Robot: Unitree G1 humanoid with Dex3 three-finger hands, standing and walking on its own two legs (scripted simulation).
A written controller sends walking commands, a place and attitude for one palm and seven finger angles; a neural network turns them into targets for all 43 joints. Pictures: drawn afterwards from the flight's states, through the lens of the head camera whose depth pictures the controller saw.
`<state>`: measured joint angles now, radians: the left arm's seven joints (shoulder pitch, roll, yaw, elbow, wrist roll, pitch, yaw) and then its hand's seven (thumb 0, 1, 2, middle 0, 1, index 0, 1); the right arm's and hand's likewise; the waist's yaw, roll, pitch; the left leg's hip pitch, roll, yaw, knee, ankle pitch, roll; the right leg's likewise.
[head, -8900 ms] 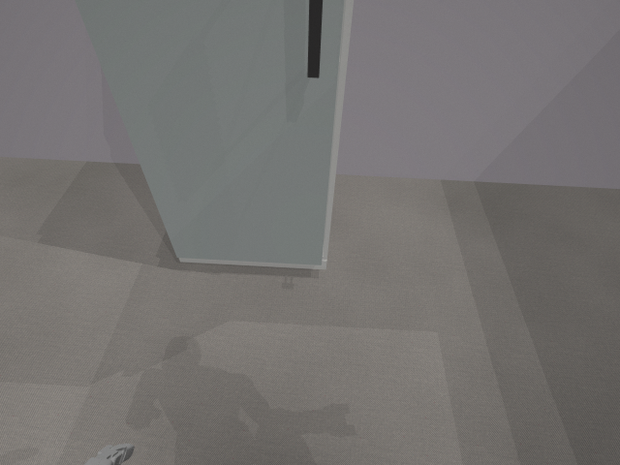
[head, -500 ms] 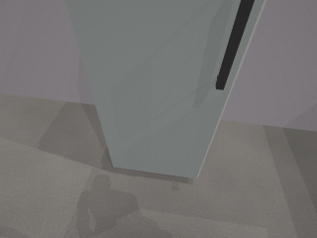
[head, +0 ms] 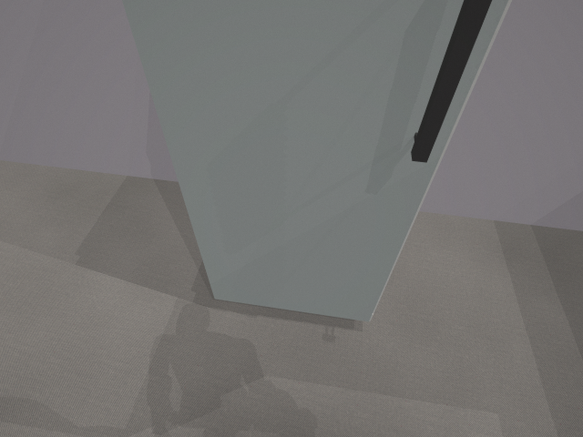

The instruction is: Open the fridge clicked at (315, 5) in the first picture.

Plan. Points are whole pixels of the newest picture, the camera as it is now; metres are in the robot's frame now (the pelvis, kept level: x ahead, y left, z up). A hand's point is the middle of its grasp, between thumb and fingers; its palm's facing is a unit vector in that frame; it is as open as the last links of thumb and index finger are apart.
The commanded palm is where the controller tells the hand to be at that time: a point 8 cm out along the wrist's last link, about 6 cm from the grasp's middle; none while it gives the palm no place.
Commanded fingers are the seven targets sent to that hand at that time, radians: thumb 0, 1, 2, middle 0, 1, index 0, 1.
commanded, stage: look again from close up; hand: right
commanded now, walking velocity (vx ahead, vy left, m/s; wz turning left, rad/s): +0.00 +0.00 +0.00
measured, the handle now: (452, 53) +0.57 -0.19 +0.25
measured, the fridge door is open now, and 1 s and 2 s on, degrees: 0 0 0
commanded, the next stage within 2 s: shuffle to correct the standing spot in 0.36 s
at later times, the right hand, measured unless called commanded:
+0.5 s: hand out of the picture +0.02 -0.16 -0.17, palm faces +0.01 +0.98 -0.21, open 7.4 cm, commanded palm none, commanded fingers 0.00 -0.90 -0.90 0.20 0.30 0.20 0.30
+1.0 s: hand out of the picture +0.10 -0.18 -0.17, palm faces +0.08 +0.98 -0.18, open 7.3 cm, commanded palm none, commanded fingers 0.00 -0.90 -0.90 0.20 0.30 0.20 0.30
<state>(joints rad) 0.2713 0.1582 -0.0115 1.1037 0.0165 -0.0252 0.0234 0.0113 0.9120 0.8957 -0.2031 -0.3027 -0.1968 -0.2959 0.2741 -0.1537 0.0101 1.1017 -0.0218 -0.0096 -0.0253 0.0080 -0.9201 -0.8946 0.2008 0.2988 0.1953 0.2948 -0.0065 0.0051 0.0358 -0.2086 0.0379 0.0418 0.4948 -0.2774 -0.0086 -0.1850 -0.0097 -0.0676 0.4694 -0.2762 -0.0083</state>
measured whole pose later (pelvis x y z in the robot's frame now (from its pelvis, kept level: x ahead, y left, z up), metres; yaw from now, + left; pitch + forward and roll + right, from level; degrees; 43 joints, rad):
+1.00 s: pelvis +0.09 +0.01 +0.00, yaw -5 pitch +1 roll +0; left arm 0.44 0.08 -0.02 1.11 0.03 -0.07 0.03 0.01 0.90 0.90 -0.20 -0.30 -0.20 -0.30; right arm 0.23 -0.18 -0.04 1.05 -0.03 0.00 0.00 0.01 -0.93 -0.89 0.20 0.30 0.19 0.29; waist 0.02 0.02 0.06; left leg -0.56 0.06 0.08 1.02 -0.34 0.02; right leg -0.08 -0.01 -0.06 0.37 -0.31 -0.02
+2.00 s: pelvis +0.09 +0.04 +0.00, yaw -6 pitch +1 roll +0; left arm 0.35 0.14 0.00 1.09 0.02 0.00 0.02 0.01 0.91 0.90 -0.21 -0.30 -0.20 -0.30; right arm 0.29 -0.13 0.00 1.09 -0.03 0.00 -0.03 0.01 -0.93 -0.89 0.20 0.30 0.19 0.29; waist 0.01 -0.02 0.05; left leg -0.20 -0.03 0.04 0.49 -0.29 0.03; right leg -0.27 -0.03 -0.05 0.53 -0.29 0.01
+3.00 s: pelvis +0.09 +0.05 +0.00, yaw -5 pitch -1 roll -1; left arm 0.25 0.18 -0.02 1.13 0.01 -0.02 0.03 0.01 0.91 0.90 -0.20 -0.30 -0.20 -0.30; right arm 0.29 -0.19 0.02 1.10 -0.02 -0.02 -0.03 0.01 -0.91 -0.89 0.20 0.30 0.20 0.29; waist -0.01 0.01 0.02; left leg -0.13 -0.06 0.03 0.43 -0.28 0.07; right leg -0.16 0.00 -0.05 0.43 -0.25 -0.01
